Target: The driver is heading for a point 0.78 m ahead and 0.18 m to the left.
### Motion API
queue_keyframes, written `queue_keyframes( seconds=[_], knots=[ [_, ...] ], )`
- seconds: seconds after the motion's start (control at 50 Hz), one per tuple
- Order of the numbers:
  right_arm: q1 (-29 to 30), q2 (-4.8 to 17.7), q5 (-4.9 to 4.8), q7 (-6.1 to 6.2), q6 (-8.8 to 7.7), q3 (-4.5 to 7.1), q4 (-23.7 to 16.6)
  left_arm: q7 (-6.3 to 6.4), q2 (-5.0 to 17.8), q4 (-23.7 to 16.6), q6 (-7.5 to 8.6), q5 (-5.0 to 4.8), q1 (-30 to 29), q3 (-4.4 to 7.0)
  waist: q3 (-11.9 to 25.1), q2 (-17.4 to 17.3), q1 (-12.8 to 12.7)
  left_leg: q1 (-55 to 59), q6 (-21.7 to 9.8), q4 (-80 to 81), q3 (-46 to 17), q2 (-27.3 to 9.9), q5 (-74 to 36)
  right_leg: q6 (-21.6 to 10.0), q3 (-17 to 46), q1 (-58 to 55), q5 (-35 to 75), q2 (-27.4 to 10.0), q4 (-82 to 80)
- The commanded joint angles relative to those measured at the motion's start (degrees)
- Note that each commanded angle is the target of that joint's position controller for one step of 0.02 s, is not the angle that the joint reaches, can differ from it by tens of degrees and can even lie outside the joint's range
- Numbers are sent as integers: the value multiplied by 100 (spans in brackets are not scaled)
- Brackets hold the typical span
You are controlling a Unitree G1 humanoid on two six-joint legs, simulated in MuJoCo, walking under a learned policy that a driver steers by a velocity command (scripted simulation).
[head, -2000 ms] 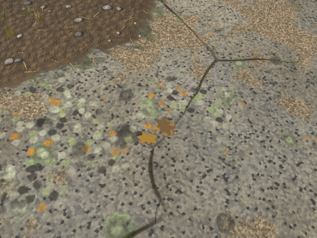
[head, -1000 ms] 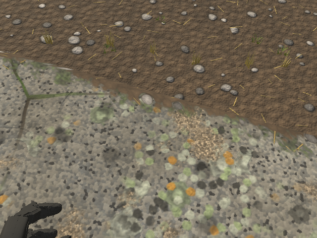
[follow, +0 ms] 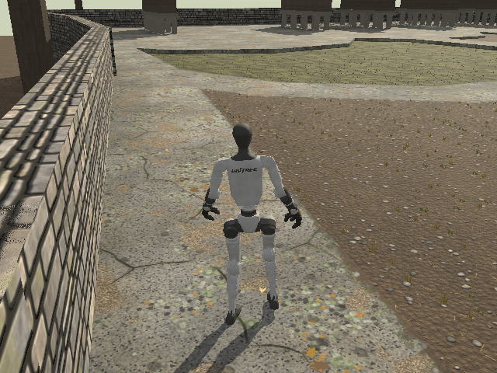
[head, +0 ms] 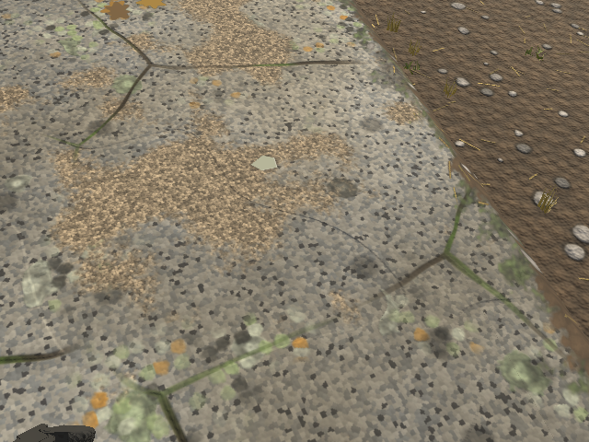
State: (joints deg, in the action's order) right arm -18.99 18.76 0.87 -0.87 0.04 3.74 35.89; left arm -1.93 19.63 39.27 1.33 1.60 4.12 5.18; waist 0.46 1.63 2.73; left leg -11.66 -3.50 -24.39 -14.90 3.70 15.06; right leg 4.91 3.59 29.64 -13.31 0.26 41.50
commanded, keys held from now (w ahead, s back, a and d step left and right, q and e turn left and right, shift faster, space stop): w+q+shift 0.06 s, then q+shift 0.24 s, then shift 0.52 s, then w+shift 0.18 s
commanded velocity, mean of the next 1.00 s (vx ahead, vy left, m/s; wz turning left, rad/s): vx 0.27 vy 0.00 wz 0.53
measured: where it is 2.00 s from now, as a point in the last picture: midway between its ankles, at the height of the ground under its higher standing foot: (104, 303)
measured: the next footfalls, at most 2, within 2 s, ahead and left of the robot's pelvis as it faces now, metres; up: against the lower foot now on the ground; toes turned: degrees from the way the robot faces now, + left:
right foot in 0.10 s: +0.14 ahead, -0.14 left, +0.00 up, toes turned +9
left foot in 0.52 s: +0.32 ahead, +0.15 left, +0.00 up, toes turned +26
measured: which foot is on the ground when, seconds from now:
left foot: down 0.00-0.10, up 0.12-0.50, down 0.52-0.92, up 0.94-1.00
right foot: up 0.00-0.08, down 0.10-0.52, up 0.54-0.88, down 0.90-1.00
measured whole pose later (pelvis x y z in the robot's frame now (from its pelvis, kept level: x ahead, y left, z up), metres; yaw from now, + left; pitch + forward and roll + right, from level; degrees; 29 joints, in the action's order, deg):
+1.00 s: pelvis +0.33 +0.01 -0.01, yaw +29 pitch +1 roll +2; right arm -10.8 15.8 -1.8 -0.5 -2.0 3.1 43.1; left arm 0.2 15.6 46.0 2.5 0.6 19.2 1.0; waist 1.9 -0.9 -1.7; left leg -28.0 -2.7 -54.3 -1.4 2.4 22.2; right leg -2.3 -0.7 13.8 -20.6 -1.2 32.9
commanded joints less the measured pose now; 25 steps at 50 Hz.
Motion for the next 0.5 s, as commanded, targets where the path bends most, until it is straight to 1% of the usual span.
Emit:
queue_keyframes(
  seconds=[0.02,0.04,0.06,0.08,0.1,0.12,0.14,0.16,0.18,0.2,0.22,0.24,0.26,0.28,0.3,0.32,0.34,0.36,0.38,0.4,0.42,0.44,0.46,0.48,0.5],
  knots=[
    [300,1129,68,-222,0,322,-360,-24,336,-609,-150,-18,-679,-24,-332,-1351,56,-841,-881,971,-1429,-643,1872,122,-302,-417,-277,149,-309],
    [499,1140,45,-220,-22,324,-420,4,369,-599,-113,-83,-505,-22,-280,-1250,-96,-1062,-833,898,-1624,-689,1895,47,-189,-897,-252,130,-540],
    [779,1162,39,-190,-50,325,-496,45,450,-518,-63,-122,-130,-3,-233,-1109,-348,-1426,-757,781,-1770,-743,1908,-68,-136,-1567,-180,82,-731],
    [940,1130,80,-146,-77,322,-505,123,563,-316,7,-105,613,51,-127,-826,-758,-1888,-616,260,-1736,-580,1958,-211,-80,-2568,-236,71,-1153],
    [920,854,118,-105,-146,250,-471,217,862,-114,92,-18,1484,138,116,-259,-1146,-2450,-404,-727,-1251,-136,2044,-321,137,-3683,-727,-299,-1567],
    [30,-369,-335,30,-207,-113,-293,313,1003,-89,321,-316,2200,230,1175,803,-977,-2471,-29,-3274,-353,260,2272,-595,1554,-4804,-855,-1599,-1744],
    [-5,95,-541,124,-305,-44,-701,284,1394,-175,413,-170,1966,255,786,1563,-615,-3840,98,-4271,36,346,2071,-1071,4187,-4503,-2029,-2652,-2867],
    [201,711,-478,183,-288,120,-637,271,1119,-260,447,-154,1370,219,56,1101,-459,-4033,250,-4828,260,-335,1442,-1251,3991,-3814,-2175,-2700,-2952],
    [567,966,-337,200,-200,222,-604,304,653,-294,418,-162,1046,95,-515,696,-522,-3951,390,-4905,467,-569,920,-1211,2808,-3293,-1322,-2364,-2868],
    [624,926,-255,204,-120,262,-523,332,428,-335,372,-129,878,30,-611,457,-508,-3597,497,-4878,581,-699,537,-1065,1730,-2963,-99,-1901,-2806],
    [603,839,-257,180,-80,289,-538,369,376,-290,325,-110,721,19,-696,633,-418,-3433,562,-4770,714,-798,217,-918,918,-2807,1078,-1542,-2728],
    [635,707,-272,149,-39,279,-555,403,322,-257,308,-119,662,4,-669,812,-396,-3259,613,-4762,913,-865,39,-877,229,-2665,2233,-1328,-2661],
    [693,542,-270,117,-17,237,-619,423,318,-202,311,-122,732,6,-585,887,-411,-3180,651,-4729,1116,-892,-101,-900,-219,-2599,3125,-1258,-2602],
    [759,386,-275,88,2,190,-682,441,356,-140,293,-113,790,21,-491,846,-414,-3142,698,-4507,1258,-908,-188,-976,-500,-2629,3531,-1240,-2603],
    [875,260,-295,61,24,146,-736,458,424,-94,250,-97,772,44,-479,765,-421,-3126,744,-4148,1369,-922,-257,-1047,-716,-2657,3623,-1246,-2647],
    [1073,132,-274,36,27,94,-797,471,511,-40,210,-85,835,68,-446,615,-488,-3047,757,-3700,1443,-896,-334,-1125,-791,-2696,3736,-1272,-2666],
    [1225,15,-248,-4,22,46,-844,475,599,12,162,-107,860,84,-400,494,-517,-2884,735,-3210,1515,-845,-463,-1171,-899,-2753,3846,-1285,-2629],
    [1358,-66,-225,-53,10,12,-864,471,678,50,121,-152,859,95,-353,426,-540,-2653,684,-2709,1602,-772,-647,-1184,-1032,-2779,3934,-1277,-2575],
    [1431,-89,-212,-107,-2,3,-847,459,757,79,93,-199,848,104,-287,396,-540,-2364,616,-2252,1710,-665,-847,-1178,-1160,-2795,4086,-1273,-2505],
    [1438,-51,-200,-157,-15,19,-800,443,835,105,82,-250,839,114,-200,385,-514,-2069,540,-1888,1821,-533,-983,-1165,-1256,-2847,4340,-1276,-2397],
    [1420,37,-185,-199,-25,55,-759,424,926,131,86,-307,850,127,-91,408,-467,-1777,442,-1614,1932,-379,-987,-1159,-1303,-2944,4798,-1302,-2233],
    [1364,146,-171,-231,-31,101,-728,407,1013,160,94,-376,868,143,30,453,-387,-1504,316,-1374,1993,-237,-901,-1155,-1307,-3073,5287,-1351,-2000],
    [1210,284,-151,-250,-34,162,-687,397,1080,180,100,-446,861,158,166,493,-246,-1191,148,-1117,2008,-105,-789,-1148,-1290,-3172,5695,-1412,-1652],
    [869,479,-136,-250,-44,252,-605,389,1076,190,103,-491,837,150,372,462,-14,-653,-61,-746,1953,-7,-922,-1111,-1307,-3131,5684,-1414,-1075],
    [272,668,-128,-202,-55,357,-431,376,926,190,116,-498,767,86,659,316,359,357,-307,-55,1874,58,-1758,-964,-1437,-2758,5147,-1256,-203]
  ],
)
